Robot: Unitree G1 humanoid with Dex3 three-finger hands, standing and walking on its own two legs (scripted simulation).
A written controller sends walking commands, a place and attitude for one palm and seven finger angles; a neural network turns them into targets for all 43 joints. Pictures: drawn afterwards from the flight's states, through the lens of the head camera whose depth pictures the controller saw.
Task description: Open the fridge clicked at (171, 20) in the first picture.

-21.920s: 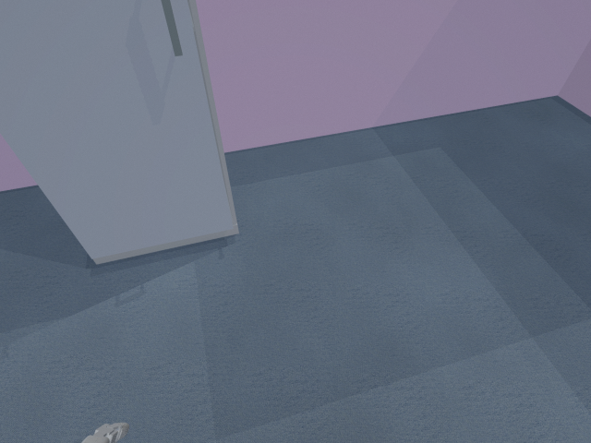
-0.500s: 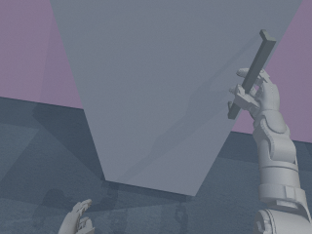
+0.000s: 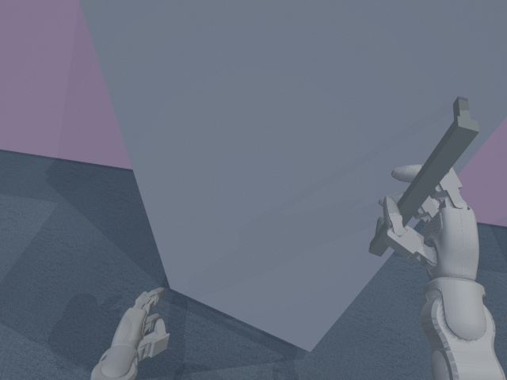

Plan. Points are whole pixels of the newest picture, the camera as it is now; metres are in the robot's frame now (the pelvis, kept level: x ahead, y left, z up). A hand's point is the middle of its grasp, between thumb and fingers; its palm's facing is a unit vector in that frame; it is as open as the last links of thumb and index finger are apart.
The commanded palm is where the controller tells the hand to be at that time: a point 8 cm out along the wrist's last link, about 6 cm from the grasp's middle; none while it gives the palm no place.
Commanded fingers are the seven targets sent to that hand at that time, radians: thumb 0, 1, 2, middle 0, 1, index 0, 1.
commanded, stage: walk backward, drawing the door open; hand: right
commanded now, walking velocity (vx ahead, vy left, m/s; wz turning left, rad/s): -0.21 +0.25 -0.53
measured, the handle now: (411, 189) +0.33 -0.17 +0.19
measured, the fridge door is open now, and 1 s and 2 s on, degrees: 15 46 69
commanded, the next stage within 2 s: stop walking and hold the door back in 1.54 s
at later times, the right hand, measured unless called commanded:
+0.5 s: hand (346, 314) +0.17 -0.07 +0.17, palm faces +0.20 +0.96 -0.19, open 6.7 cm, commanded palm +0.13 -0.11 +0.17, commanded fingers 0.00 -0.90 -0.90 0.45 1.40 0.45 1.40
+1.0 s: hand out of the picture +0.09 +0.05 +0.17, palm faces +0.57 +0.79 -0.21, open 6.8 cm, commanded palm +0.03 +0.03 +0.17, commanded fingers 0.00 -0.90 -0.90 0.45 1.40 0.45 1.40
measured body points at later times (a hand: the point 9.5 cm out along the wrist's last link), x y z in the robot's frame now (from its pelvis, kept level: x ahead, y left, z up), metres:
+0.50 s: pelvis -0.08 +0.10 -0.01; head -0.03 +0.09 +0.43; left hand +0.12 +0.25 -0.13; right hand +0.16 -0.12 +0.18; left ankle -0.03 +0.22 -0.70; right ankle -0.03 -0.08 -0.75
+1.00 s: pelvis -0.08 +0.31 -0.02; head -0.02 +0.27 +0.42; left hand +0.20 +0.35 -0.12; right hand +0.05 +0.01 +0.18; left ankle +0.04 +0.40 -0.73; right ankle -0.14 +0.11 -0.75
